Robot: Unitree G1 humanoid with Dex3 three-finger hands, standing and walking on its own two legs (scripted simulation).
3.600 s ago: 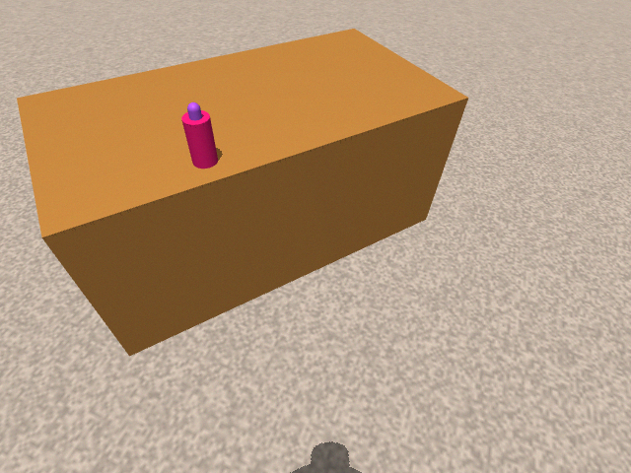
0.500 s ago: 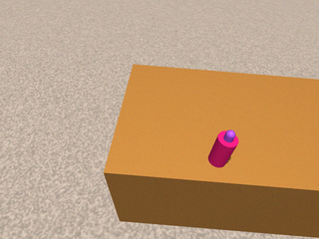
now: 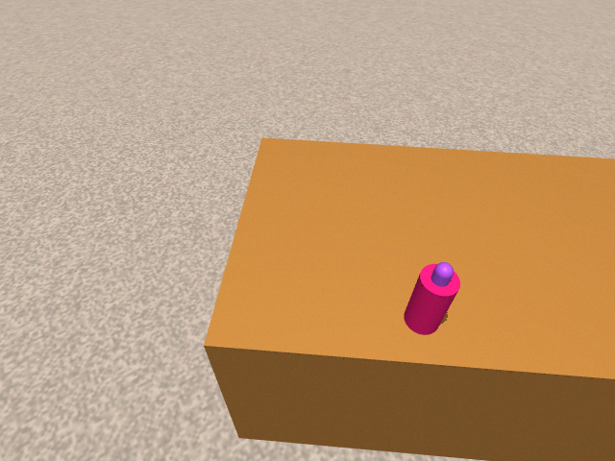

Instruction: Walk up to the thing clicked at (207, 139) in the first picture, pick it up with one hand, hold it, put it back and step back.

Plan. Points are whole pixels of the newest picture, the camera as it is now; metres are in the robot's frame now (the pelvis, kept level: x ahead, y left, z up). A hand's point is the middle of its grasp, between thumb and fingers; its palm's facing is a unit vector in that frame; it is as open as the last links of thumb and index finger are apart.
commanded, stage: walk up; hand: right
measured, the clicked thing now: (432, 294) +0.44 -0.22 -0.09
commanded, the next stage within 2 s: stand in 0.36 s
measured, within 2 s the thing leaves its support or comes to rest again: neither
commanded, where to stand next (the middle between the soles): +0.05 +0.02 m, yaw -3 degrees
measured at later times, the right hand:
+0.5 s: hand out of the picture +0.08 -0.26 -0.16, palm faces -0.01 +0.94 -0.33, open 7.4 cm
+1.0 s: hand out of the picture +0.08 -0.27 -0.16, palm faces -0.03 +0.94 -0.33, open 7.4 cm
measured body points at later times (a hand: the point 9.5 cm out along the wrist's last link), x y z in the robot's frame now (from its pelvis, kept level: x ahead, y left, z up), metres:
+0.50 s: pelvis +0.01 +0.00 +0.00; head +0.01 -0.01 +0.45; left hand +0.10 +0.30 -0.13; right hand +0.08 -0.30 -0.13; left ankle -0.02 +0.13 -0.75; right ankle +0.04 -0.13 -0.75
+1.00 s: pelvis +0.00 -0.02 +0.00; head +0.01 -0.03 +0.45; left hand +0.07 +0.28 -0.13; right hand +0.08 -0.32 -0.14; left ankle -0.02 +0.13 -0.75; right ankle +0.04 -0.13 -0.75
